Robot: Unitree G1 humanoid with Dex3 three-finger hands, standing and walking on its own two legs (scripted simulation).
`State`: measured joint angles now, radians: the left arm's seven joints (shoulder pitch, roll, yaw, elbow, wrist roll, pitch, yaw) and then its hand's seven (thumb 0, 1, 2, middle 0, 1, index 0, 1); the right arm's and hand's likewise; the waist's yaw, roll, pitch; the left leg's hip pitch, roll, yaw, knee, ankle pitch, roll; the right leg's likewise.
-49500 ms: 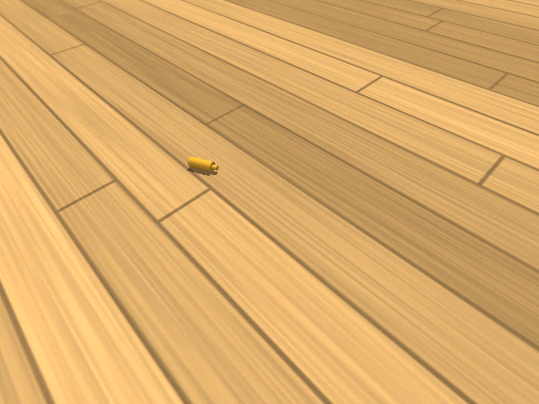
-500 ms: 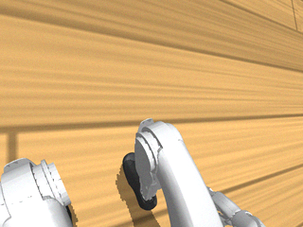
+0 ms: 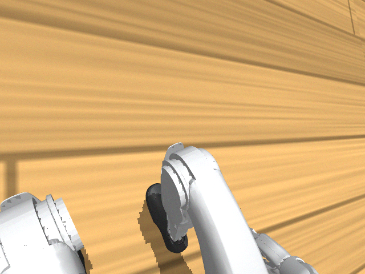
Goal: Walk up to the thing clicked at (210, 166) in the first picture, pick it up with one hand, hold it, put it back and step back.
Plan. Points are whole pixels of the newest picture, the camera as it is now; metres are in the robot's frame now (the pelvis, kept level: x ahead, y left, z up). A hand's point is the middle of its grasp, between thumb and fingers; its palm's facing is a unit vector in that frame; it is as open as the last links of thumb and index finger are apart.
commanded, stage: withdraw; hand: left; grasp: from above
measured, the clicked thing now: out of the picture +0.45 +0.38 -0.28
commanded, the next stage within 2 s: home in 0.86 s
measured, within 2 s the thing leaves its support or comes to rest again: neither
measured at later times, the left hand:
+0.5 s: hand out of the picture +0.43 +0.40 -0.09, palm faces -0.41 -0.11 -0.91, open 14.1 cm
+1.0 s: hand out of the picture +0.43 +0.38 -0.14, palm faces -0.43 -0.13 -0.89, open 13.7 cm
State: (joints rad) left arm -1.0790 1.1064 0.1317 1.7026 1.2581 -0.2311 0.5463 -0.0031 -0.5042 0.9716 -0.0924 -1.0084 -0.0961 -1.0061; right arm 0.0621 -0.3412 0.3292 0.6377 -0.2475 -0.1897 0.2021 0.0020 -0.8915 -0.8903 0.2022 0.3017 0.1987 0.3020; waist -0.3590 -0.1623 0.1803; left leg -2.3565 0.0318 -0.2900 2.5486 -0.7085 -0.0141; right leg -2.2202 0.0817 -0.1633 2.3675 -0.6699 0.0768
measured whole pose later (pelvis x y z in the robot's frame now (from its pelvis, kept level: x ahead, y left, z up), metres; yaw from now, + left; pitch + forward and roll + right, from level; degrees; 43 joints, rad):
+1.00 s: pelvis -0.01 -0.01 +0.02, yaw +5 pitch +31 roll -11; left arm -1.07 0.96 0.11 1.49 1.31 -0.31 0.32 0.00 -0.46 0.96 -0.13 -0.97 -0.14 -0.97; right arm 0.16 -0.31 0.19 0.65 -0.16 0.02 0.11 0.00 -0.90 -0.89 0.20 0.30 0.20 0.30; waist -0.29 -0.06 0.05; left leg -2.36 0.01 -0.19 2.42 -0.61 0.00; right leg -2.24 0.03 -0.09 2.31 -0.64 0.06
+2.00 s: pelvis +0.04 +0.00 +0.32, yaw +15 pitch +23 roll -5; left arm 0.12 0.32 0.08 0.17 0.02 0.36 0.07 0.01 0.89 0.90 -0.21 -0.30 -0.21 -0.30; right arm 0.14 -0.20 0.06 0.55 0.05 -0.10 -0.09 0.01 -0.90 -0.89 0.20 0.30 0.20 0.30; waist -0.07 0.03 -0.17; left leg -1.28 0.04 -0.09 1.45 -0.57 -0.01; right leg -1.20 0.00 -0.06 1.38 -0.58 0.03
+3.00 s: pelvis +0.08 +0.00 +0.41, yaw +17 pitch +9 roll -3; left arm 0.50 0.22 0.03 -0.12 -0.05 0.46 0.02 0.01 0.90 0.90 -0.20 -0.30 -0.20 -0.30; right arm 0.28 -0.21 0.04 0.55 0.01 -0.24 -0.18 0.02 -0.90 -0.90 0.20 0.30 0.20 0.30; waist -0.04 0.05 -0.15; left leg -0.70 0.04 -0.07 1.01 -0.47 -0.02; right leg -0.63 -0.01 -0.06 0.94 -0.48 0.02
